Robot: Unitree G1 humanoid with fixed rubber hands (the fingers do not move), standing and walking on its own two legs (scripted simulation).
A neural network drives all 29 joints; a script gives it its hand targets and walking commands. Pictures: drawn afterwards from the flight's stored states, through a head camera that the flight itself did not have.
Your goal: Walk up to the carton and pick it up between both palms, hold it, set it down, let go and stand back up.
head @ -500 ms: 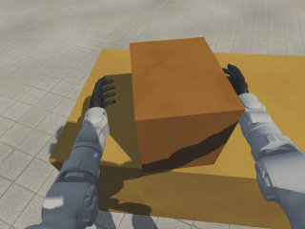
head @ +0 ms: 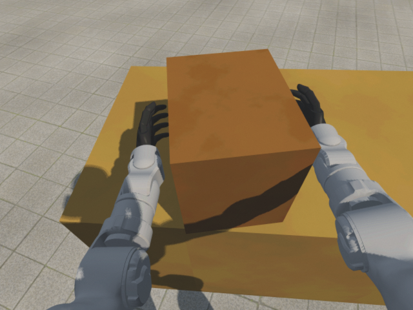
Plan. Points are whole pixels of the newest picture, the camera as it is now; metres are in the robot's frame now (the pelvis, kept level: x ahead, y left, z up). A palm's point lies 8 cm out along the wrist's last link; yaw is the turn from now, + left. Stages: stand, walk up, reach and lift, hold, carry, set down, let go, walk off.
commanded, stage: reach and lift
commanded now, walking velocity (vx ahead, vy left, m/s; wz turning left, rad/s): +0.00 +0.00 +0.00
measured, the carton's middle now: (226, 142) +0.46 +0.02 +0.06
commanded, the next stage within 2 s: none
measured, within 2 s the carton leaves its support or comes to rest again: leaves its support in 1.96 s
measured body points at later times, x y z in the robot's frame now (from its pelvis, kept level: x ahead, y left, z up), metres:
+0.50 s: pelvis +0.00 +0.00 +0.00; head +0.03 +0.01 +0.45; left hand +0.42 +0.18 +0.11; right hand +0.46 -0.13 +0.12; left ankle -0.01 +0.16 -0.74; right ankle +0.00 -0.11 -0.74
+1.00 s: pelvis +0.00 +0.00 +0.01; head +0.02 +0.03 +0.45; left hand +0.40 +0.18 +0.11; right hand +0.44 -0.13 +0.12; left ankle -0.01 +0.16 -0.74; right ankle +0.00 -0.11 -0.74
